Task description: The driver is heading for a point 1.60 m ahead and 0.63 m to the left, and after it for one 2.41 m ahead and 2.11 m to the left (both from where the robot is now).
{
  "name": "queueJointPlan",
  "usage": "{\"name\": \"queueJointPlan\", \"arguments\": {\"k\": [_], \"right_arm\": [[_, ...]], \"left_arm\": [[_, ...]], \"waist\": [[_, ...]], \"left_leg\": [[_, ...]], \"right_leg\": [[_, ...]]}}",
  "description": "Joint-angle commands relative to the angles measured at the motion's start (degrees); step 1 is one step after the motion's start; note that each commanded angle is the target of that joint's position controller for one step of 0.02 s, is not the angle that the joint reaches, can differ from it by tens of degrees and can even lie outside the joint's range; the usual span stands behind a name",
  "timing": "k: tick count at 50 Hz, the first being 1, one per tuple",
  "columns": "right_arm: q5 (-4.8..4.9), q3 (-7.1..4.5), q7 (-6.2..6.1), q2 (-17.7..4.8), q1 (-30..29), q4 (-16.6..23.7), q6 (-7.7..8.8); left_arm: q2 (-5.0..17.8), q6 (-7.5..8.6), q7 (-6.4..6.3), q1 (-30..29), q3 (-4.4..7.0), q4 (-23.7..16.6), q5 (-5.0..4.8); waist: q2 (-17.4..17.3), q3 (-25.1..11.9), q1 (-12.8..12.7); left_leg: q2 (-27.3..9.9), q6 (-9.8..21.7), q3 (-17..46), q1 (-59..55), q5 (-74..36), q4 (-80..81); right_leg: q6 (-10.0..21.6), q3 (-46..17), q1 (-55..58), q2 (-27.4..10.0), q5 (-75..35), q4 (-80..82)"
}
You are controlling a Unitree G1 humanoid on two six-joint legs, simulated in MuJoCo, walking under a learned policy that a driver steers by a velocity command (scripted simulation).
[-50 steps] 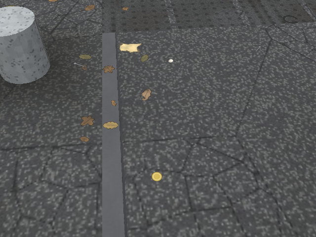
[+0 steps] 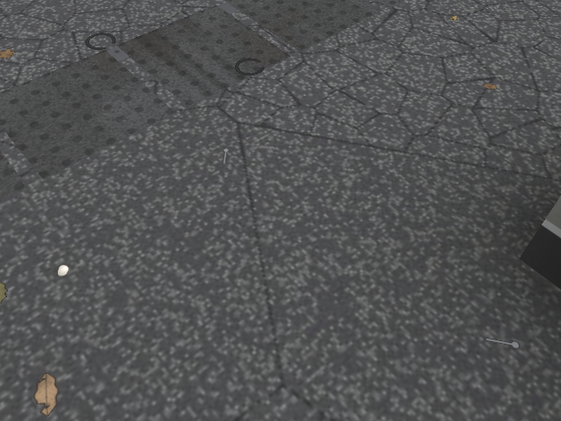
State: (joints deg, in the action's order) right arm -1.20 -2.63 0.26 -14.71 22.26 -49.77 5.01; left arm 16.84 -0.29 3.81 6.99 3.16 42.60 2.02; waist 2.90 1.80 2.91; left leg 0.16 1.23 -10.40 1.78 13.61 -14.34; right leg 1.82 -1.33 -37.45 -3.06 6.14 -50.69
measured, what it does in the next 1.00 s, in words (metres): walks ahead, turning left: right foot, then left foot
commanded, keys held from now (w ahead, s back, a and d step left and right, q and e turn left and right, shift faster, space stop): w+q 1.00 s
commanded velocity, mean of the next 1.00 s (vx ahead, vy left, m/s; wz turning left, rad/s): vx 0.50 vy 0.00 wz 0.38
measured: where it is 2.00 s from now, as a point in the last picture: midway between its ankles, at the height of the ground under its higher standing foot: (144, 245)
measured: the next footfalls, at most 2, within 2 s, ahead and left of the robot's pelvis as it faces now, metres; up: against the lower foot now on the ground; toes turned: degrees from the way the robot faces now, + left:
right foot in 0.16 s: +0.24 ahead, -0.12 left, +0.00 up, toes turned -3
left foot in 0.68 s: +0.48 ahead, +0.12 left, +0.00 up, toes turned +22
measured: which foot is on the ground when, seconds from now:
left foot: down 0.00-0.16, up 0.18-0.66, down 0.68-1.00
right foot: up 0.00-0.14, down 0.16-0.70, up 0.72-1.00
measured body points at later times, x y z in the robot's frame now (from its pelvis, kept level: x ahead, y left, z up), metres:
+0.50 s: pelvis +0.26 -0.03 +0.00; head +0.28 -0.04 +0.45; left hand +0.21 +0.23 -0.13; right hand +0.42 -0.27 -0.13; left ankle +0.35 +0.12 -0.68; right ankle +0.20 -0.12 -0.75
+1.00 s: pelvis +0.50 +0.08 +0.00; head +0.53 +0.10 +0.45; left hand +0.54 +0.38 -0.11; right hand +0.65 -0.17 -0.12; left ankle +0.45 +0.10 -0.75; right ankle +0.69 -0.04 -0.68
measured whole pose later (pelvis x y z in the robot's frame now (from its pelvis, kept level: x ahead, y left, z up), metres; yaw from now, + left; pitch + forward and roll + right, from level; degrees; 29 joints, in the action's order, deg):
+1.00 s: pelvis +0.50 +0.08 +0.00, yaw +28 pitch +1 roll +0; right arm -0.1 -4.2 0.7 -15.4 21.1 -49.5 2.2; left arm 14.9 1.2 0.9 6.5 2.2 43.4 2.5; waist 2.0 2.6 2.7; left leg 8.4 7.5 3.9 6.2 11.7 -17.5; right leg -3.3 -2.4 -37.3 -7.3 8.7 -50.9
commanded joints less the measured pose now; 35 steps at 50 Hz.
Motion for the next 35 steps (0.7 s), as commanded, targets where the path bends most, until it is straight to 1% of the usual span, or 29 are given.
{"name": "queueJointPlan", "arguments": {"k": [1, 3, 4, 5, 6, 7, 8, 9, 10, 11, 12, 13, 14, 15, 16, 17, 19, 21, 23, 25, 27, 29, 30, 31, 32, 33, 34, 35], "right_arm": [[0.15, -1.23, 0.23, -7.2, -0.2, 1.9, 0.86], [0.55, -1.38, 0.31, -8.3, 2.1, 0.2, 0.24], [0.59, -1.46, 0.33, -8.9, 2.8, -0.5, -0.15], [0.50, -1.58, 0.29, -9.6, 3.0, -1.1, -0.50], [0.50, -1.65, 0.21, -10.1, 2.9, -1.5, -0.75], [0.84, -1.42, 0.19, -9.7, 2.6, -1.9, -1.01], [1.17, -0.58, 0.34, -7.2, 2.2, -0.2, -0.82], [2.30, 1.21, 0.92, 0.6, 6.6, 2.7, -0.78], [1.29, -0.93, -0.15, -6.5, 4.3, 1.3, -1.65], [1.38, -1.37, -0.07, -6.7, 1.1, 1.9, -1.70], [1.47, -1.08, 0.14, -5.2, 0.3, 1.4, -1.59], [0.92, -1.27, 0.31, -4.7, 0.3, 0.6, -2.11], [0.05, -1.33, 0.69, -4.1, 1.7, -0.1, -2.96], [-0.20, -1.39, 1.10, -3.2, 2.1, -0.4, -3.68], [-0.21, -1.48, 1.48, -2.6, 1.2, 0.0, -4.15], [-0.24, -1.54, 1.82, -2.1, -0.4, 0.6, -4.48], [-0.46, -1.55, 2.32, -1.6, -4.2, 2.0, -4.83], [-0.52, -1.47, 2.69, -1.4, -8.0, 3.3, -4.94], [-0.51, -1.01, 3.12, -0.8, -12.0, 4.8, -4.78], [-0.63, -0.47, 3.60, -0.4, -16.3, 6.3, -4.64], [-0.86, -0.26, 3.97, -0.8, -19.5, 7.8, -4.62], [-1.06, -0.34, 4.06, -1.4, -21.1, 8.9, -4.61], [-1.12, -0.48, 3.94, -1.7, -20.8, 9.1, -4.63], [-1.17, -0.73, 3.69, -2.2, -19.7, 9.0, -4.69], [-1.20, -1.13, 3.35, -2.9, -17.0, 8.4, -4.67], [-1.16, -1.78, 2.93, -3.9, -11.8, 7.1, -4.35], [-1.56, -2.83, 2.20, -5.6, -3.2, 4.4, -3.73], [-2.16, -4.93, 1.19, -12.0, 3.9, 2.9, -3.66]], "left_arm": [[-0.1, 1.09, 0.41, -5.5, -1.06, -4.9, 0.13], [0.7, 1.33, 0.05, -7.4, -1.17, -5.3, 0.49], [1.0, 1.59, -0.27, -7.7, -1.16, -5.4, 0.64], [1.4, 1.96, -0.65, -6.7, -1.05, -5.1, 0.76], [2.1, 2.51, -1.08, -2.7, -0.73, -3.7, 0.91], [3.2, 3.37, -1.70, 6.1, -0.08, -0.7, 1.43], [7.2, 3.97, -2.63, 15.9, 1.18, 1.8, 2.66], [13.8, 3.93, -3.59, 18.5, 2.59, 1.6, 2.84], [12.9, 3.38, -4.01, 18.2, 2.87, 1.5, 0.50], [8.8, 3.46, -4.04, 13.5, 1.64, 1.8, -0.02], [4.9, 3.93, -3.83, 10.1, 0.62, 1.9, -0.27], [2.7, 4.40, -3.84, 8.1, 0.04, 2.0, -0.34], [1.4, 4.75, -4.03, 7.2, -0.34, 2.3, -0.61], [1.2, 5.24, -4.10, 7.3, -0.38, 2.6, -0.61], [1.5, 5.85, -4.13, 8.1, -0.22, 3.1, -0.75], [2.1, 6.33, -4.19, 8.6, 0.03, 3.7, -1.02], [2.4, 6.78, -4.38, 10.0, 0.33, 4.7, -1.13], [2.0, 6.78, -4.49, 11.4, 0.32, 5.7, -0.95], [1.8, 6.74, -4.50, 12.0, 0.29, 6.4, -0.88], [2.7, 6.70, -4.65, 13.0, 0.50, 7.1, -0.89], [3.8, 6.44, -4.89, 14.9, 0.81, 8.0, -0.83], [4.7, 5.87, -5.09, 16.3, 1.06, 8.9, -0.75], [5.3, 5.55, -5.21, 16.3, 1.18, 9.1, -0.69], [6.1, 5.21, -5.35, 16.1, 1.38, 9.2, -0.61], [7.2, 4.71, -5.46, 15.9, 1.65, 9.3, -0.52], [8.1, 4.03, -5.45, 15.7, 1.90, 9.2, -0.49], [8.4, 3.55, -5.28, 15.0, 1.92, 8.7, -0.69], [5.3, 3.70, -4.95, 15.7, 1.08, 6.4, -1.25]], "waist": [[-8.3, 2.4, -0.9], [-8.4, 2.8, -0.6], [-8.4, 2.8, -0.7], [-8.5, 2.0, -1.4], [-8.5, -0.3, -3.5], [-6.4, -5.1, -7.7], [-2.0, -12.6, -11.3], [12.2, -20.4, -9.4], [5.1, -19.9, -10.7], [3.1, -11.3, -8.1], [2.5, -5.7, -6.2], [2.8, -3.2, -4.8], [3.8, -1.9, -3.2], [3.4, -1.8, -2.6], [2.4, -1.5, -2.1], [2.0, -0.7, -1.7], [1.5, 0.7, -1.9], [1.2, 2.0, -2.4], [1.1, 3.2, -2.9], [1.2, 4.0, -3.8], [0.8, 4.6, -4.7], [0.6, 4.7, -4.9], [0.8, 4.2, -4.5], [1.6, 2.9, -3.8], [2.3, 0.8, -2.4], [2.3, -2.5, -0.2], [0.0, -7.4, 3.8], [-7.2, -13.6, 6.1]], "left_leg": [[-13.3, 7.0, 5.3, 4.8, -19.5, 6.8], [-14.2, 7.4, 6.8, 1.7, -23.8, 5.4], [-14.8, 7.4, 7.5, -0.2, -27.8, 3.7], [-15.0, 7.3, 7.8, -1.7, -34.0, 0.6], [-14.5, 6.8, 7.7, -2.5, -41.3, -5.1], [-12.1, 5.6, 5.9, 0.2, -41.9, -15.3], [-9.4, 4.4, 4.8, 10.5, -26.1, -29.7], [0.0, 1.9, 3.4, 31.3, 15.4, -49.1], [0.0, 2.9, 12.1, 34.0, 16.6, -55.9], [-2.8, 3.5, 13.8, 35.3, 11.9, -55.7], [-4.5, 3.4, 13.1, 34.4, 8.2, -52.7], [-5.4, 3.0, 12.8, 32.5, 6.0, -50.6], [-5.8, 2.4, 12.6, 30.3, 4.7, -49.8], [-5.6, 2.0, 12.3, 29.1, 3.5, -50.0], [-5.5, 1.8, 12.1, 29.8, 2.3, -50.1], [-5.8, 1.5, 11.9, 31.4, 0.6, -49.6], [-6.5, 1.0, 11.8, 35.4, -3.5, -48.2], [-6.8, 0.5, 11.4, 38.2, -7.2, -44.6], [-6.4, 0.4, 10.1, 37.7, -11.3, -37.8], [-5.8, 1.1, 7.8, 35.6, -14.0, -31.2], [-5.1, 2.4, 5.7, 34.5, -13.1, -26.9], [-3.9, 4.1, 3.9, 33.6, -9.8, -24.1], [-2.6, 5.2, 2.9, 31.9, -7.4, -23.0], [-0.7, 6.4, 1.5, 29.4, -4.2, -22.6], [1.5, 7.7, 0.5, 25.8, -0.6, -22.3], [3.8, 9.2, 0.3, 20.0, 1.9, -20.9], [5.4, 11.0, 1.6, 8.2, 0.1, -16.1], [-5.7, 15.4, 18.1, -7.8, 8.1, -13.0]], "right_leg": [[0.6, 3.0, 5.6, 1.1, -2.5, 10.6], [1.6, 5.2, 7.6, 1.3, -0.2, 14.9], [2.2, 5.7, 8.8, 1.7, 1.7, 16.5], [2.9, 6.1, 11.2, 2.7, 4.1, 18.2], [3.7, 6.3, 16.7, 4.1, 5.3, 20.7], [4.8, 6.3, 28.3, 5.0, 2.5, 25.0], [6.9, -2.8, 43.8, -4.2, 6.2, 25.6], [12.4, -28.5, 60.1, -23.3, 6.6, 29.6], [13.1, -31.5, 54.1, -23.3, 5.1, 32.4], [11.3, -21.9, 47.2, -19.8, 3.5, 33.3], [9.4, -15.4, 40.3, -16.8, 0.7, 35.9], [7.4, -10.8, 36.3, -14.4, -0.2, 37.9], [6.3, -7.3, 32.9, -12.8, -1.9, 39.3], [6.3, -5.1, 31.5, -12.5, -3.6, 40.3], [6.6, -3.6, 31.1, -12.5, -5.3, 41.1], [6.8, -1.8, 31.1, -12.4, -6.4, 42.1], [7.1, 1.3, 31.8, -12.5, -6.7, 43.4], [7.3, 4.3, 32.6, -12.1, -7.6, 43.8], [6.9, 7.7, 32.6, -11.1, -9.0, 43.7], [6.6, 10.4, 33.0, -11.2, -10.8, 43.5], [6.2, 12.0, 35.8, -12.2, -13.8, 42.6], [5.5, 13.6, 39.7, -13.0, -19.9, 39.9], [5.1, 14.7, 41.3, -13.1, -27.3, 37.2], [4.7, 15.7, 42.8, -13.1, -36.8, 33.3], [4.4, 16.3, 43.9, -13.1, -45.2, 27.5], [4.3, 16.7, 43.7, -13.0, -48.6, 18.5], [2.9, 17.6, 38.5, -11.8, -42.1, 5.2], [0.4, 17.9, 22.6, -8.7, -21.4, -13.7]]}}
